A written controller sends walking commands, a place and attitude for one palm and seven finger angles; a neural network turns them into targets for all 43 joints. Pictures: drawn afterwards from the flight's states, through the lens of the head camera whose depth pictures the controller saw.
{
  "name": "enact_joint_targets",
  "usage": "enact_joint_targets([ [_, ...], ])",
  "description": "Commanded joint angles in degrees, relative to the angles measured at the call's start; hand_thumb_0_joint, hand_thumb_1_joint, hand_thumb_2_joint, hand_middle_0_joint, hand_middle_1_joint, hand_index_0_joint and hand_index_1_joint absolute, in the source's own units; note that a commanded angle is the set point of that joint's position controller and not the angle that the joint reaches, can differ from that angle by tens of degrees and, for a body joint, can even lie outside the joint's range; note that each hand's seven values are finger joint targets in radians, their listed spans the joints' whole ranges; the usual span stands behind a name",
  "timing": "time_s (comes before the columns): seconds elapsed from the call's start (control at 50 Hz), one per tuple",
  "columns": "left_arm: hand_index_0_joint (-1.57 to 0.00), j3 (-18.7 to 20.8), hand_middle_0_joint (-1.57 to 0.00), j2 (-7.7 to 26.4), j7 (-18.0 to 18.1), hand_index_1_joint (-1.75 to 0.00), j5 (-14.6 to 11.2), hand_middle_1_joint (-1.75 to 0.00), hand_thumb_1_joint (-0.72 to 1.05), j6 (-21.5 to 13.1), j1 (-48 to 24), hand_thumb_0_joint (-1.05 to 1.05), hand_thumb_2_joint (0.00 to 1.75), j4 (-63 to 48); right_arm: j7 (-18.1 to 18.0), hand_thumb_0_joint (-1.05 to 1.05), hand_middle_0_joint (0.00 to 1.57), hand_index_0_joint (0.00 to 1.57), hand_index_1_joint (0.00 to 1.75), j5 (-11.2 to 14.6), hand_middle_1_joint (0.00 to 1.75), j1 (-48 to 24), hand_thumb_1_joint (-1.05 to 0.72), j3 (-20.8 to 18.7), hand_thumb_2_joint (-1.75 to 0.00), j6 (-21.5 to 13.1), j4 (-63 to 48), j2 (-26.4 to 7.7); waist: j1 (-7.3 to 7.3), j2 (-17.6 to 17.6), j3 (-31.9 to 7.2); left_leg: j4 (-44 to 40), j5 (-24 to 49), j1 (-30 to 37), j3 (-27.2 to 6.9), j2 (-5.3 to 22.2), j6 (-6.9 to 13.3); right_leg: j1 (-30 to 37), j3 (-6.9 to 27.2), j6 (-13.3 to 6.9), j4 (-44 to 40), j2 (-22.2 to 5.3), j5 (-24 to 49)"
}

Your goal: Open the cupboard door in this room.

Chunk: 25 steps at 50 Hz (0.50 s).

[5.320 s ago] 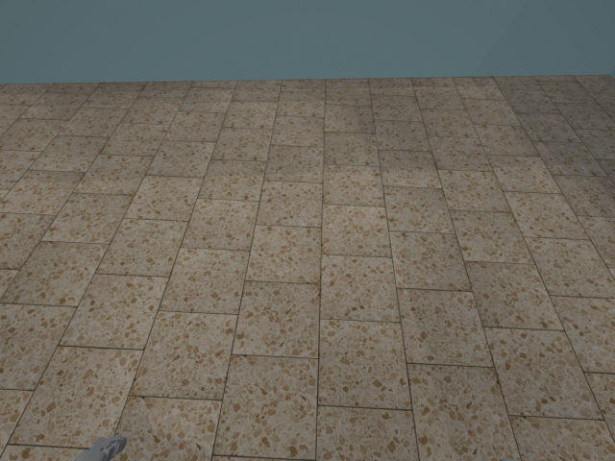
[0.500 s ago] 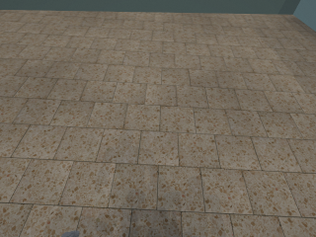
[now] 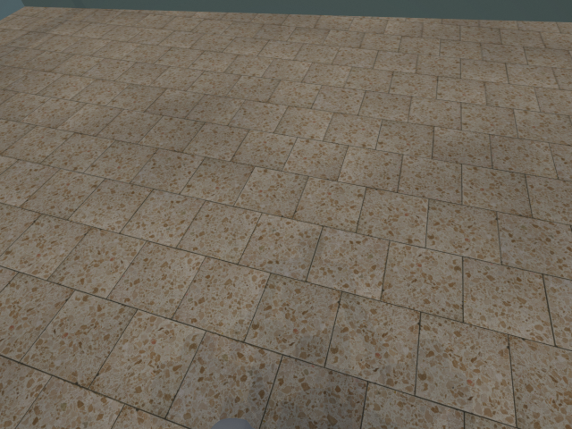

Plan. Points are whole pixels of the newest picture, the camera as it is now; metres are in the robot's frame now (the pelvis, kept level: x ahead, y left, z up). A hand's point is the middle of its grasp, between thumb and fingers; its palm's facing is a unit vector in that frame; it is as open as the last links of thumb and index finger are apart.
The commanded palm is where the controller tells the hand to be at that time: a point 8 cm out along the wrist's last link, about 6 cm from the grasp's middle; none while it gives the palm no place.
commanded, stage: turn or walk to find it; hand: left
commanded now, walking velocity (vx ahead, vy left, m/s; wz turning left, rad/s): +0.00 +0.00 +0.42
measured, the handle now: out of the picture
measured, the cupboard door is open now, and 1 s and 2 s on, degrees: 0 0 0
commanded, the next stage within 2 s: none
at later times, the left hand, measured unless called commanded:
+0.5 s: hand out of the picture +0.00 +0.28 -0.17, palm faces +0.22 -0.94 -0.26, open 7.4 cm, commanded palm none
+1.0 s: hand out of the picture -0.05 +0.19 -0.15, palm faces +0.41 -0.87 -0.27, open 7.3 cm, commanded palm none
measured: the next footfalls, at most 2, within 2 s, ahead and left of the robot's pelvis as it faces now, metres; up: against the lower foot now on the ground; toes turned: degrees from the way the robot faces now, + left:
left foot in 0.16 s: +0.01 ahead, +0.15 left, +0.00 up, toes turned +8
right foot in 0.70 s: +0.04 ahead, -0.07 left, +0.00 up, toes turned +12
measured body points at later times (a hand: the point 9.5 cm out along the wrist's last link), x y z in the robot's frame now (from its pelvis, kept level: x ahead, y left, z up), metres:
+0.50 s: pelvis -0.02 +0.06 +0.00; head -0.01 +0.07 +0.45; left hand -0.01 +0.33 -0.15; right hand +0.10 -0.16 -0.14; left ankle -0.03 +0.14 -0.74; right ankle -0.01 -0.10 -0.67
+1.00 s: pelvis -0.05 -0.01 +0.00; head -0.02 -0.04 +0.45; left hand -0.07 +0.24 -0.12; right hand +0.06 -0.25 -0.17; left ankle -0.14 +0.14 -0.65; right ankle +0.00 -0.08 -0.74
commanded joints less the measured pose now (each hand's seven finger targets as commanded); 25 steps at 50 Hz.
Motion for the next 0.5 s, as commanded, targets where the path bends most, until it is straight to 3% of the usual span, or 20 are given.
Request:
enact_joint_targets([
  [0.0,-0.20,3.59,-0.20,13.40,0.45,-0.30,0.76,-0.30,0.90,-0.92,4.08,0.00,0.90,-2.20,0.04,0.00,0.20,0.20,0.30,0.75,0.30,-6.62,-0.90,0.49,-0.90,-1.91,-5.65,-1.63,3.52,-13.02,-1.26,-10.82,-4.75,-2.04,3.57,-0.05,0.39,6.01,10.84,-7.20,-6.60,-15.39,24.06],
  [0.06,-0.20,4.18,-0.20,14.87,0.37,-0.30,0.85,-0.30,0.90,-0.66,3.57,0.00,0.90,-1.59,-0.15,0.00,0.20,0.20,0.30,1.33,0.30,-5.67,-0.90,0.98,-0.90,-2.83,-5.74,-1.33,3.00,-14.44,-4.71,-21.52,-3.98,4.03,5.75,-0.90,1.36,7.51,9.29,-6.67,-1.83,-15.90,30.72],
  [0.1,-0.20,4.19,-0.20,15.07,0.23,-0.30,0.33,-0.30,0.90,-0.31,2.24,0.00,0.90,-1.50,-0.24,0.00,0.20,0.20,0.30,1.26,0.30,-2.55,-0.90,1.01,-0.90,-3.40,-4.86,-2.22,0.89,-12.85,-6.67,-33.11,6.44,11.69,6.93,-1.64,2.02,5.24,5.41,-3.05,3.06,-13.97,28.66],
  [0.12,-0.20,3.98,-0.20,13.85,0.16,-0.30,-0.23,-0.30,0.90,0.05,2.42,0.00,0.90,-1.62,-0.18,0.00,0.20,0.20,0.30,1.12,0.30,-0.66,-0.90,0.57,-0.90,-4.00,-4.43,-4.39,-0.42,-7.65,-8.26,-40.14,15.04,19.66,4.62,0.62,2.92,0.03,2.97,-0.13,9.16,-11.99,22.68],
  [0.14,-0.20,3.38,-0.20,10.58,-0.11,-0.30,-0.70,-0.30,0.90,0.47,3.51,0.00,0.90,-3.12,-0.38,0.00,0.20,0.20,0.30,0.59,0.30,0.56,-0.90,-0.69,-0.90,-4.60,-4.80,-10.09,-1.12,8.50,-9.59,-41.83,30.83,28.64,-11.28,13.70,7.73,-14.17,-0.51,4.15,19.73,-5.33,-0.21],
  [0.16,-0.20,2.12,-0.20,8.53,-0.10,-0.30,-0.24,-0.30,0.90,0.91,0.66,0.00,0.90,-4.65,-0.68,0.00,0.20,0.20,0.30,0.88,0.30,2.69,-0.90,-1.29,-0.90,-4.06,-4.46,-13.41,-2.29,14.93,-8.70,-40.79,46.31,27.46,-17.03,21.03,12.84,-19.74,2.78,5.64,28.19,-2.35,-21.16],
  [0.18,-0.20,2.57,-0.20,9.76,0.02,-0.30,-0.07,-0.30,0.90,1.43,-0.85,0.00,0.90,-4.81,-0.79,0.00,0.20,0.20,0.30,0.46,0.30,2.48,-0.90,-1.15,-0.90,-3.67,-4.26,-12.72,-2.63,9.55,-7.40,-40.14,41.89,22.53,-13.55,21.64,15.74,-18.00,5.76,4.86,33.41,-2.98,-20.44],
  [0.2,-0.20,2.70,-0.20,9.48,0.19,-0.30,0.16,-0.30,0.90,1.97,-2.91,0.00,0.90,-3.96,-1.43,0.00,0.20,0.20,0.30,0.30,0.30,0.78,-0.90,-0.48,-0.90,-4.06,-4.14,-10.34,-2.54,11.89,-4.66,-42.14,38.20,18.39,-13.11,17.69,14.28,-18.81,8.08,5.11,34.77,-3.33,-17.04],
  [0.24,-0.20,3.17,-0.20,10.30,-0.43,-0.30,-0.03,-0.30,0.90,2.02,-2.77,0.00,0.90,-2.83,-1.83,0.00,0.20,0.20,0.30,0.33,0.30,-4.75,-0.90,0.41,-0.90,-3.99,-5.84,-8.55,-0.35,9.16,0.26,-42.62,34.25,15.44,-10.12,13.67,13.03,-19.88,8.52,5.37,37.56,-3.03,-10.28],
  [0.28,-0.20,3.18,-0.20,10.19,-0.87,-0.30,0.05,-0.30,0.90,1.63,-0.35,0.00,0.90,-1.62,-1.88,0.00,0.20,0.20,0.30,0.64,0.30,-4.81,-0.90,0.62,-0.90,-4.63,-6.24,-7.94,0.57,6.57,-1.71,-42.13,37.57,18.81,-7.57,11.30,11.87,-20.34,8.01,6.13,38.48,-2.36,-6.78],
  [0.36,-0.20,3.08,-0.20,10.55,-0.60,-0.30,-0.08,-0.30,0.90,1.73,-0.63,0.00,0.90,-1.86,-1.79,0.00,0.20,0.20,0.30,0.92,0.30,-2.82,-0.90,0.47,-0.90,-4.82,-6.18,-7.70,0.26,5.30,-3.34,-42.36,37.54,20.66,-8.34,10.75,12.51,-19.81,8.58,7.13,36.94,-2.05,-4.78],
  [0.48,-0.20,2.77,-0.20,9.36,-0.32,-0.30,-0.33,-0.30,0.90,1.63,-5.85,0.00,0.90,-4.77,-1.66,0.00,0.20,0.20,0.30,0.27,0.30,-0.33,-0.90,-0.21,-0.90,-4.44,-6.11,-7.79,-1.39,5.61,-2.75,-42.23,32.89,19.78,-14.90,11.87,15.11,-18.14,9.15,6.97,27.95,-0.84,-8.94],
])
